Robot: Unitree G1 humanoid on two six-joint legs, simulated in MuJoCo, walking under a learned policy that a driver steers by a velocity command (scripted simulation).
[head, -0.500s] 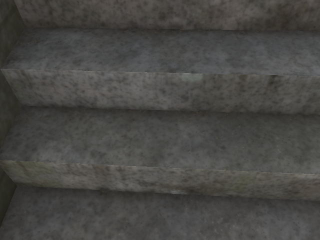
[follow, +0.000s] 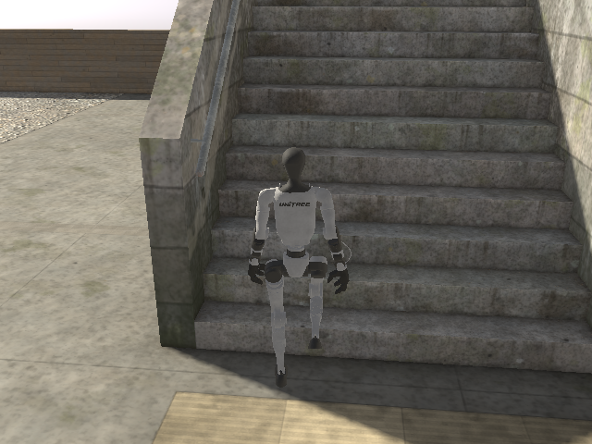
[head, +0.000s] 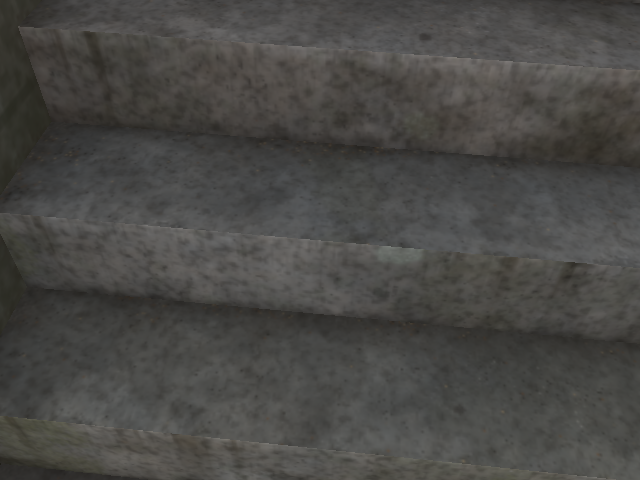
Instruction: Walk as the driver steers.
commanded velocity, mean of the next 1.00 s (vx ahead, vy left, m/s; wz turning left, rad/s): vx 0.50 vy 0.00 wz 0.01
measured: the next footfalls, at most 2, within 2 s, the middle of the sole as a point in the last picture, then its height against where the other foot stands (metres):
right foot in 0.28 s outside the picture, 0.19 m higher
left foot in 0.84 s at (348, 380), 0.19 m higher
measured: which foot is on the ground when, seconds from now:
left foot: down 0.00-0.30, up 0.32-0.82, down 0.84-1.00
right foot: up 0.00-0.26, down 0.28-0.88, up 0.90-1.00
